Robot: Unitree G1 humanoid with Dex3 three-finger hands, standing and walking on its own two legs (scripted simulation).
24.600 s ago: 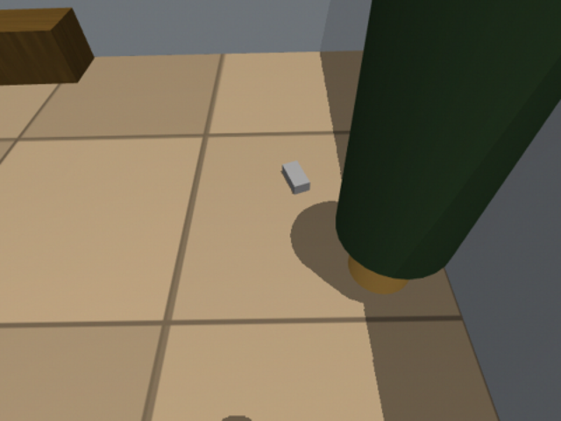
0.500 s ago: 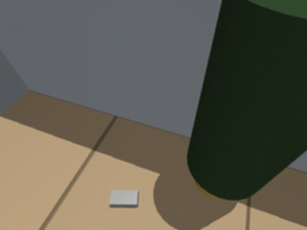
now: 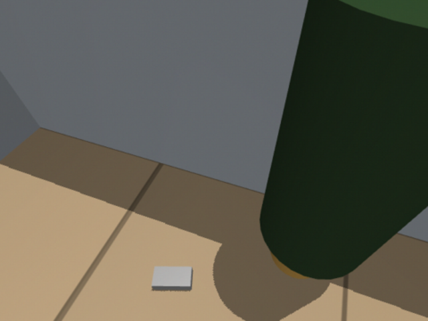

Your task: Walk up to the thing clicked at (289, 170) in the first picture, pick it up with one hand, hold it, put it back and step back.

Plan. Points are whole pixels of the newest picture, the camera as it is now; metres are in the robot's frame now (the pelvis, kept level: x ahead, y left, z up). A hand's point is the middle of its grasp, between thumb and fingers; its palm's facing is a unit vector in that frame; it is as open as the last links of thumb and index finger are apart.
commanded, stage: stand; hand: left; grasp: from above
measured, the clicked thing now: (172, 278) +0.42 +0.23 -0.76
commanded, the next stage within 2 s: rise first in 0.66 s
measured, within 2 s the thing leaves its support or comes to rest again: neither
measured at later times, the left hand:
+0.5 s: hand out of the picture +0.06 +0.26 -0.16, palm faces -0.03 -0.94 -0.34, open 7.4 cm
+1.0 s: hand out of the picture +0.15 +0.25 -0.17, palm faces -0.01 -0.94 -0.33, open 9.1 cm
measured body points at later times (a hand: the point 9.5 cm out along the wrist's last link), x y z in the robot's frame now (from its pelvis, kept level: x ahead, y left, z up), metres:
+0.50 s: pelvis +0.00 +0.00 +0.00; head +0.01 +0.00 +0.45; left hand +0.06 +0.30 -0.13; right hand +0.06 -0.30 -0.13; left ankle +0.00 +0.13 -0.75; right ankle -0.02 -0.13 -0.75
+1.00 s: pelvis -0.01 +0.00 -0.02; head +0.05 +0.01 +0.43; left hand +0.15 +0.30 -0.15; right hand +0.08 -0.27 -0.14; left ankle +0.00 +0.13 -0.75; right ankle -0.02 -0.13 -0.75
